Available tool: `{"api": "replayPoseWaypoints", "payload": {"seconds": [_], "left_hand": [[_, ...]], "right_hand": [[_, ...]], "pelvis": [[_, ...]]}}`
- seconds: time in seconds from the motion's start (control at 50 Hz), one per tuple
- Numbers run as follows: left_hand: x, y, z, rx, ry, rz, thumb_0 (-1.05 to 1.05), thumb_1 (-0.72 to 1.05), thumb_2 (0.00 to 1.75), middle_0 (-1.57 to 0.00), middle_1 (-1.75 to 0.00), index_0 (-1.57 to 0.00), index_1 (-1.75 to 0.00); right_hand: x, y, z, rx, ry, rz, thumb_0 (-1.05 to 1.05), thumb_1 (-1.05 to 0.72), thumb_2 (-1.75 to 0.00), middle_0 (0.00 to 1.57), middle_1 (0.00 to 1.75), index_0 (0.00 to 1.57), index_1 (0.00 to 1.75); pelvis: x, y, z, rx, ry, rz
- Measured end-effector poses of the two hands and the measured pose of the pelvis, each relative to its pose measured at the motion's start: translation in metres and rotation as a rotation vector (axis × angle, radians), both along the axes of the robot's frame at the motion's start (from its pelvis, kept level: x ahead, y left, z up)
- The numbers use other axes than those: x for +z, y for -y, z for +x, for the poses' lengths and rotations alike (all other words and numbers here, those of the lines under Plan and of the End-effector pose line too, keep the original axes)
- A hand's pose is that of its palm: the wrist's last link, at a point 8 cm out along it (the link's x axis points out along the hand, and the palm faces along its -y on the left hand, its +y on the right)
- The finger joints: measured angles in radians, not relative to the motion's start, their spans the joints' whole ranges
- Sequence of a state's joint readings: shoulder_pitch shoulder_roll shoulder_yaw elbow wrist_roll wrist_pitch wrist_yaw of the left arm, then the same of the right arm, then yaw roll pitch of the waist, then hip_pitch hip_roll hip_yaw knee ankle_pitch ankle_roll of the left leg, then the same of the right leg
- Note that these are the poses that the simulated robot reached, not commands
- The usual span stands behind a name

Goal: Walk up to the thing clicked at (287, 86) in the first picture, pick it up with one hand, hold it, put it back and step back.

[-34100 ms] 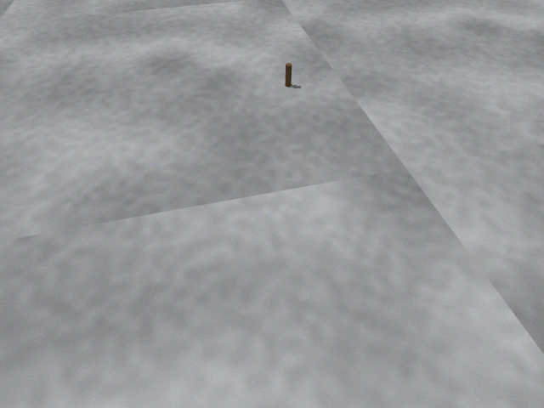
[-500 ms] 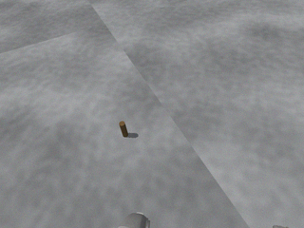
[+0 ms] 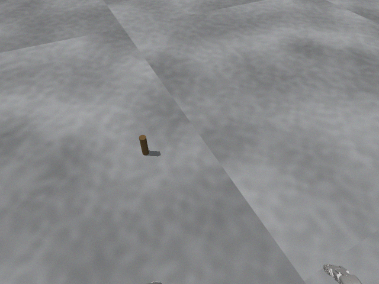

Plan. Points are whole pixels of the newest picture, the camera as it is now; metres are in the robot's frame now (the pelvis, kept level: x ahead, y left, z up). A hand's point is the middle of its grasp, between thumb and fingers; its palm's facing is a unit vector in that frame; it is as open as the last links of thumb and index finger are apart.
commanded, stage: step back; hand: left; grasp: from the side
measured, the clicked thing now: (144, 145) +1.00 +0.28 -0.68
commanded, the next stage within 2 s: stand in 0.88 s
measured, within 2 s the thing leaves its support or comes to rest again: neither
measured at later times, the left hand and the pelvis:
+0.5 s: hand out of the picture +0.08 +0.27 -0.13, palm faces +0.05 -0.92 -0.38, open 7.4 cm; pelvis +0.00 -0.01 +0.01, yaw +2 degrees
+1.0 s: hand out of the picture +0.13 +0.26 -0.14, palm faces +0.07 -0.94 -0.32, open 7.4 cm; pelvis +0.05 +0.00 +0.02, yaw +3 degrees
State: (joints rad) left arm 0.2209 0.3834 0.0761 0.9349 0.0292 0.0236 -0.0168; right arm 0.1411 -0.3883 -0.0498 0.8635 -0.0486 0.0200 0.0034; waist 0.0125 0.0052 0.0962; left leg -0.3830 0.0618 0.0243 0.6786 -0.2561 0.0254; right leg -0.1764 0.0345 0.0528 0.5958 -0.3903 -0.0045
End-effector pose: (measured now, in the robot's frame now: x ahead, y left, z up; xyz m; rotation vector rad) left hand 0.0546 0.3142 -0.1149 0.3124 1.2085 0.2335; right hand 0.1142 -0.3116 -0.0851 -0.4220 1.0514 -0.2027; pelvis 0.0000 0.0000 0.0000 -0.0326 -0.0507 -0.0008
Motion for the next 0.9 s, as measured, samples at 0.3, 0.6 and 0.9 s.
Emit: {"api": "replayPoseWaypoints", "payload": {"seconds": [0.3,0.6,0.9], "left_hand": [[0.007,-0.01,-0.046,0.062,-0.041,0.001,0.0,0.9,0.9,-0.21,-0.31,-0.21,-0.3],[0.024,0.013,0.025,0.035,0.096,0.018,0.0,0.9,0.9,-0.21,-0.3,-0.2,-0.3],[0.006,0.007,0.058,0.064,0.048,-0.033,0.0,0.9,0.9,-0.21,-0.3,-0.2,-0.3]], "right_hand": [[-0.017,-0.013,-0.067,-0.045,-0.159,0.052,0.01,-0.9,-0.9,0.2,0.3,0.21,0.3],[-0.021,0.002,-0.034,-0.04,-0.16,0.065,0.01,-0.9,-0.9,0.2,0.3,0.21,0.3],[-0.009,-0.023,0.048,0.011,-0.092,0.055,0.01,-0.9,-0.9,0.2,0.3,0.21,0.3]], "pelvis": [[0.007,-0.01,-0.011,0.033,-0.008,0.051],[0.011,0.01,0.016,0.06,-0.016,0.033],[0.013,-0.001,0.048,0.068,-0.026,0.024]]}}
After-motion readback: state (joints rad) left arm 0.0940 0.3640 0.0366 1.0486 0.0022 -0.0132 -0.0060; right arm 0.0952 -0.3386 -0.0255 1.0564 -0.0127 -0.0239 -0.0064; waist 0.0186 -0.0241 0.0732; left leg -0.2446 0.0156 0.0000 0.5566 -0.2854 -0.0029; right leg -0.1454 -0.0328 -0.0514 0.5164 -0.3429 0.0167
